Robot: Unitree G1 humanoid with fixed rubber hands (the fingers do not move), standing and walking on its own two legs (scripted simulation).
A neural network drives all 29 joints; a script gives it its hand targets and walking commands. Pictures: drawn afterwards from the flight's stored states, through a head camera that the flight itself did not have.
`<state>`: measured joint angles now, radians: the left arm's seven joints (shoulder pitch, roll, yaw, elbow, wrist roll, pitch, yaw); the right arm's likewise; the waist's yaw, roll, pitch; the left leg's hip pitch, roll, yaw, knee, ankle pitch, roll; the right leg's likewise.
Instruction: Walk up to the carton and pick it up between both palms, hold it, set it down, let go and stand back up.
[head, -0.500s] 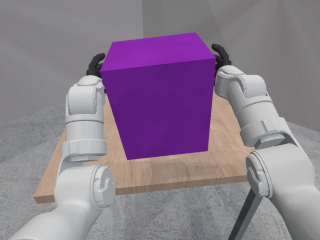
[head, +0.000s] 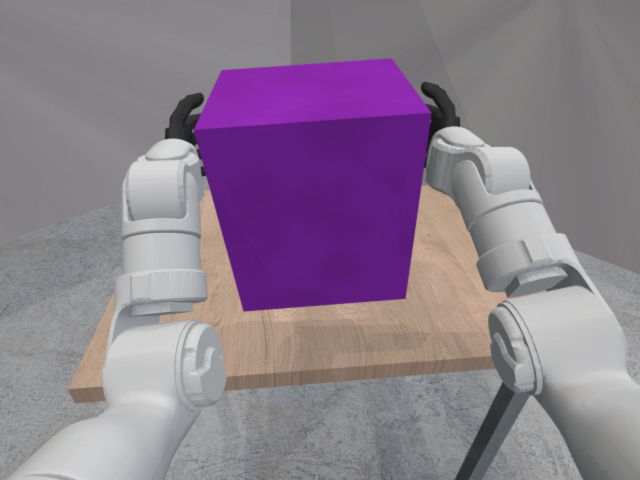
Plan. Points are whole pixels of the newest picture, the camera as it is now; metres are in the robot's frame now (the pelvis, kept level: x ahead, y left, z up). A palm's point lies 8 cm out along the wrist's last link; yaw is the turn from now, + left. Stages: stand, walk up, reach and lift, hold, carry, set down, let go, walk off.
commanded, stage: hold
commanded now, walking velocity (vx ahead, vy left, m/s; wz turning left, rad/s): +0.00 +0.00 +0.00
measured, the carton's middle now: (315, 187) +0.37 +0.02 +0.26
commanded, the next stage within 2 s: none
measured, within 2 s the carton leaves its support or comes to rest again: neither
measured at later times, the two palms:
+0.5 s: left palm (197, 156) +0.37 +0.15 +0.30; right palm (454, 153) +0.37 -0.14 +0.31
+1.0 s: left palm (197, 159) +0.37 +0.15 +0.30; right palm (451, 150) +0.37 -0.14 +0.31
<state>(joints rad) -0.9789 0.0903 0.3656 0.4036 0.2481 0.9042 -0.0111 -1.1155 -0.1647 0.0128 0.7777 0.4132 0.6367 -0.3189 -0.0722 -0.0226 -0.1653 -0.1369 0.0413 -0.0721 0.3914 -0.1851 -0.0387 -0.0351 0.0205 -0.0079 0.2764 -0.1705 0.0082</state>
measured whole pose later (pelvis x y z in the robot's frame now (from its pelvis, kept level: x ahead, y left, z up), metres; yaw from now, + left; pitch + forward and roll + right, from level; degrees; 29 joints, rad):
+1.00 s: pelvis +0.00 +0.00 +0.00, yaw +0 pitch -4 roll -2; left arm -0.95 0.07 0.35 0.38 0.26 0.90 -0.01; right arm -1.09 -0.18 0.02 0.75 0.43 0.67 -0.32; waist -0.10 -0.02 -0.18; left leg -0.14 0.04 -0.08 0.39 -0.19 -0.04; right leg -0.04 0.03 0.01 0.27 -0.18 0.01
